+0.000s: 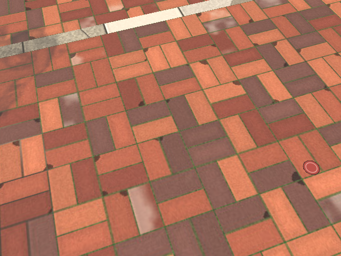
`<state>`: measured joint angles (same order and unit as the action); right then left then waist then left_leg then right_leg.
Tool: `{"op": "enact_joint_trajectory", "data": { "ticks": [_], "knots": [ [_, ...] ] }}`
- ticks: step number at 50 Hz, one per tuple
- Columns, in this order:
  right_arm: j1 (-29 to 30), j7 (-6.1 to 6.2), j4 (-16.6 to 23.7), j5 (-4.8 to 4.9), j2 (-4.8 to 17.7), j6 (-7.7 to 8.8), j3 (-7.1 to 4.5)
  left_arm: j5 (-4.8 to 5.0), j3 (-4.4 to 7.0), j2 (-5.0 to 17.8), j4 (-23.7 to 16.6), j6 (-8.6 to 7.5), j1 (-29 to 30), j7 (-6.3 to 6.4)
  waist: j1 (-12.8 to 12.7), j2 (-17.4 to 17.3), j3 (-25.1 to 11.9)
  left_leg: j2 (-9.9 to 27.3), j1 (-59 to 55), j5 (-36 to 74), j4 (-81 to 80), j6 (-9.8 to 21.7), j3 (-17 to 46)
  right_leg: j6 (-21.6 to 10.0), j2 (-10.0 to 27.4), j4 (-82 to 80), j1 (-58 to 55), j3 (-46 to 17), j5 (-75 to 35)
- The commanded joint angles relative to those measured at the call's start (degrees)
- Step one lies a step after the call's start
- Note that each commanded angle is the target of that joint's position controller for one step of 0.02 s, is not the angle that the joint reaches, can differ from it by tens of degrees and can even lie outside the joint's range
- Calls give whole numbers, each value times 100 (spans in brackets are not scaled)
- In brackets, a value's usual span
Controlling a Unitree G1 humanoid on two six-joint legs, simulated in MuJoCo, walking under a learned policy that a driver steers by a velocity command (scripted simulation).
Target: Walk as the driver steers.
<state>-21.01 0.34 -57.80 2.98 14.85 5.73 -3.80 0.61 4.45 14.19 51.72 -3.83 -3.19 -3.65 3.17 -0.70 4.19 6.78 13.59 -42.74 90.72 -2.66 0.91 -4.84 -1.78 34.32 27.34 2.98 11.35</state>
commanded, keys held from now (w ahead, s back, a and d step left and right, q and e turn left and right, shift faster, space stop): w+q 1.00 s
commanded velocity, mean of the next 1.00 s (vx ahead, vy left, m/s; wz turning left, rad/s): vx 0.50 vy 0.00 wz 0.41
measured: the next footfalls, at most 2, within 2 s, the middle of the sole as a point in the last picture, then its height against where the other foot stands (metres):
left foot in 0.42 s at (132, 253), level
right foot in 0.92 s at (156, 172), level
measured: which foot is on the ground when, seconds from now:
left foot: up 0.00-0.40, down 0.42-0.92, up 0.94-1.00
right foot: down 0.00-0.44, up 0.46-0.90, down 0.92-1.00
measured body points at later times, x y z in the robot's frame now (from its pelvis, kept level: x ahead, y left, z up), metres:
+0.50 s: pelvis +0.31 +0.07 -0.01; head +0.34 +0.09 +0.44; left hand +0.32 +0.35 -0.15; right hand +0.51 -0.16 -0.11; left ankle +0.39 +0.15 -0.72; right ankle +0.15 -0.09 -0.63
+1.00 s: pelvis +0.60 +0.11 +0.01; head +0.62 +0.12 +0.46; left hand +0.66 +0.43 -0.08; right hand +0.77 -0.12 -0.12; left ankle +0.41 +0.15 -0.66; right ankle +0.72 +0.05 -0.72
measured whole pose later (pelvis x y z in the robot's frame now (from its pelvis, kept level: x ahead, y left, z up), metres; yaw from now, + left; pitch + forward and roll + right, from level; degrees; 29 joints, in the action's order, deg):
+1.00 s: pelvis +0.60 +0.11 +0.01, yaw +29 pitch +3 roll -2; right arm -20.6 1.1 -44.8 1.8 15.8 2.5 -4.2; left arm -0.1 3.5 14.5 44.3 -7.7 -3.0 -0.8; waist 2.7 -1.9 -0.5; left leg -4.8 16.1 -29.2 58.1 2.5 10.4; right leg -1.2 -2.8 29.2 24.3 -0.2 8.1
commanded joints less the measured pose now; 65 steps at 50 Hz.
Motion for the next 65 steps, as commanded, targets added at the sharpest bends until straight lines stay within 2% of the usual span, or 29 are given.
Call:
{"op": "enact_joint_trajectory", "data": {
  "ticks": [1,3,6,8,10,16,19,20,21,22,23,24,25,26,28,31,37,42,45,46,47,48,49,50,51,53,57,61,65],
  "knots": [
    [633,19,921,311,467,235,50,46,255,1197,499,131,-2691,211,-1019,442,-2398,21,4388,708,649,161,270,-1622,2429,-1162,-5356,-3271,-599],
    [368,171,705,19,641,-2,-41,-134,48,707,-24,-71,-1084,211,-408,-271,-1292,348,3283,2101,-48,219,585,-1510,2656,-1482,-2318,-3123,-715],
    [302,173,721,-168,94,-204,-12,-165,27,602,91,-239,-582,223,-44,462,-256,412,2302,2794,-1804,113,558,-995,1765,-1998,-332,-1339,-1410],
    [598,140,854,-212,203,-142,-49,-227,33,569,169,-282,-818,377,-104,587,-201,311,2289,3633,-2938,92,537,-854,1473,-2048,-537,-652,-2213],
    [891,43,908,-242,88,-96,3,-158,53,610,180,-286,-912,473,-231,464,-345,164,2219,4580,-4129,227,304,-707,1313,-2052,-1098,-176,-2418],
    [1948,-184,1398,-193,49,-153,32,-5,125,692,425,-108,-1539,532,-606,308,15,-159,2810,4417,-5174,644,-89,-401,1763,-2016,-2797,158,-2405],
    [1621,-310,1515,-221,272,-171,-90,10,188,943,294,30,-1204,566,-255,525,-280,-605,1987,3464,-5223,978,-617,-145,1756,-1064,-3073,523,-4602],
    [998,-327,1411,-219,457,-187,-199,15,198,1035,244,79,-1053,577,124,534,-635,-859,1092,3400,-5326,1111,-781,-34,1649,-173,-2912,686,-5218],
    [84,-285,1193,-214,798,-213,-380,0,173,1014,173,86,-970,584,591,294,-1097,-990,-329,3716,-5586,1307,-572,165,1379,1188,-2238,792,-4789],
    [-471,-185,1110,-151,1427,-260,-543,-179,54,626,34,-1,-1265,555,502,-1024,-1586,156,-1914,3926,-5817,1851,1461,475,731,3350,-564,853,-1633],
    [-453,-244,1212,-150,1535,-191,-488,-125,-123,162,-171,-246,-1528,412,140,-1702,-2402,1224,-3441,2780,-7131,2862,4747,605,-333,4830,1341,-368,2141],
    [-538,-231,1227,-231,1146,-163,-388,103,6,682,-277,-444,-834,326,447,-995,-2125,1138,-3463,2315,-7427,2511,4584,407,8,4903,2083,-1005,1910],
    [-191,-191,1274,-258,914,-131,-331,189,15,734,-401,-520,-437,314,359,-630,-1433,969,-2779,2579,-7387,2250,3754,259,264,4537,2315,-915,1461],
    [308,-209,1399,-255,758,-96,-272,85,27,683,-381,-511,-361,360,25,102,-980,747,-1678,3210,-7416,2073,3081,224,521,3952,1859,-880,1060],
    [843,-177,1610,-299,574,-80,-205,-63,120,754,-316,-327,-552,431,-390,5,-852,403,-479,4021,-7596,1892,2327,286,790,3140,874,-874,754],
    [666,-59,1623,-217,791,-62,-256,-161,113,563,-432,-152,-418,491,-432,-128,-746,170,36,4645,-7769,1877,1757,555,709,2236,672,-685,223],
    [127,59,1492,-173,850,-136,-286,-88,16,369,-890,-221,734,421,-9,-424,-490,-167,60,3967,-7692,1486,1501,726,295,-28,492,-632,-1556],
    [-104,79,1407,-143,810,-227,-288,-15,32,606,-1169,-370,1044,293,102,-561,-452,37,-541,3894,-7129,1420,2123,630,114,-753,227,-726,-1238],
    [105,113,1538,-164,763,-280,-262,-10,134,856,-1016,-506,280,273,-340,-792,-706,-72,-672,4459,-6426,1255,2373,350,62,-1175,-851,-600,-827],
    [285,86,1662,-199,558,-252,-181,-96,221,1094,-884,-536,-485,305,-726,-669,-1281,-331,-206,4646,-5488,1058,2095,60,539,-960,-2150,-947,-863],
    [184,79,1820,-247,275,-223,-92,-162,318,1451,-792,-503,-1490,361,-989,142,-2113,-896,993,3547,-3747,729,1406,-407,1607,-944,-3945,-2270,-479],
    [-652,72,1935,-82,172,-177,-16,-140,370,1670,-591,-419,-1780,307,-575,2155,-2541,-1266,2703,757,-2290,496,1003,-1193,2669,-1462,-5061,-4743,463],
    [-549,85,1756,-40,787,-198,-125,-12,229,1047,-749,-382,-1496,303,-681,1354,-1907,-760,3271,1056,-1655,442,1111,-1016,2571,-1601,-4621,-4563,1422],
    [57,71,1830,-104,996,-232,-185,-4,143,733,-829,-327,-1227,328,-802,768,-1187,-560,3333,1604,-1588,417,918,-726,2280,-1677,-3810,-3516,1214],
    [362,76,1891,-177,877,-238,-178,-73,101,691,-835,-286,-991,318,-700,377,-826,-396,3086,2019,-1774,425,777,-591,1987,-1847,-3056,-2917,642],
    [465,27,1971,-185,637,-239,-169,-156,32,548,-741,-290,-878,293,-474,476,-500,-178,2703,2368,-2208,466,759,-575,1635,-2131,-2248,-2165,-219],
    [674,-3,2124,-205,360,-254,-77,-63,89,756,-540,-360,-1038,259,-373,511,-449,-97,2786,2737,-3110,374,574,-803,1586,-2473,-2124,-1461,-1294],
    [1450,-81,2343,-266,209,-160,45,49,102,930,-417,-260,-1242,299,-550,452,-359,-72,2485,3914,-4607,289,129,-666,1309,-2533,-2040,-838,-1857],
    [2171,-184,2553,-183,256,-69,64,115,103,1098,-245,-131,-1803,304,-802,526,-202,-388,1971,4223,-5669,229,-83,-588,1346,-2319,-2155,-916,-1648]
  ]
}}
Keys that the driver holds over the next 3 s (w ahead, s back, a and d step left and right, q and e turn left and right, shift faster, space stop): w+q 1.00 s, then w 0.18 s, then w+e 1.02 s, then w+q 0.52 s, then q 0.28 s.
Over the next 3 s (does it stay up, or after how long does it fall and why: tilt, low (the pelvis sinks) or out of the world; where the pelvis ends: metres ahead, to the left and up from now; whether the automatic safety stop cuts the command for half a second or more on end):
stays up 1.59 0.42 0.01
